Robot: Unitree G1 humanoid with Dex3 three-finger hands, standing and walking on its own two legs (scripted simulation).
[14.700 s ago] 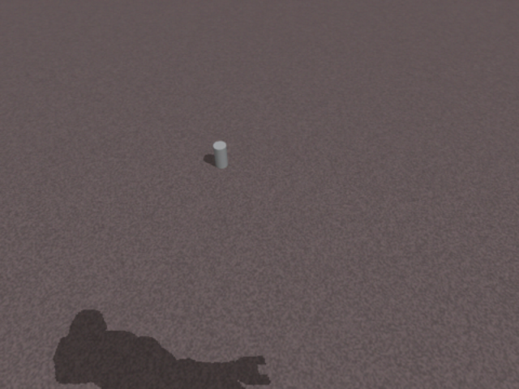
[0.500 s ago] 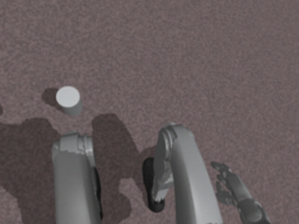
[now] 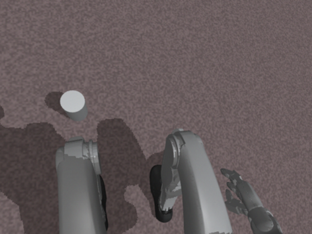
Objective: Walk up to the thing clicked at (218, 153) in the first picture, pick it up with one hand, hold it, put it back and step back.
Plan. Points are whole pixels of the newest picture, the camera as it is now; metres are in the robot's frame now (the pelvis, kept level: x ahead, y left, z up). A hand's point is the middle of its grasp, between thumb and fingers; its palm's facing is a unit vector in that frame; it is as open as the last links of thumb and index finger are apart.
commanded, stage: go down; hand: left
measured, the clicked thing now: (75, 107) +0.45 +0.21 -0.30
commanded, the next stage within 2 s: none
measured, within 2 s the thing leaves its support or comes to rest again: neither
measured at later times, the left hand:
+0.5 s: hand out of the picture +0.39 +0.42 +0.02, palm faces +0.07 -1.00 -0.06, open 17.6 cm
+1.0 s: hand out of the picture +0.39 +0.42 +0.02, palm faces +0.07 -1.00 -0.06, open 17.6 cm
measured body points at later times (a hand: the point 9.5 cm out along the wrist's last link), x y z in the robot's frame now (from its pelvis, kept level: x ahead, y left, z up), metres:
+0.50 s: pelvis +0.00 +0.00 +0.00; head +0.21 +0.10 +0.39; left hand +0.38 +0.47 +0.03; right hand +0.16 -0.27 -0.08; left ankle +0.09 +0.12 -0.33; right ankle +0.11 -0.12 -0.33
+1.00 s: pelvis +0.00 +0.00 +0.00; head +0.22 +0.10 +0.38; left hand +0.38 +0.47 +0.02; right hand +0.17 -0.27 -0.08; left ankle +0.09 +0.12 -0.33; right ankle +0.11 -0.12 -0.33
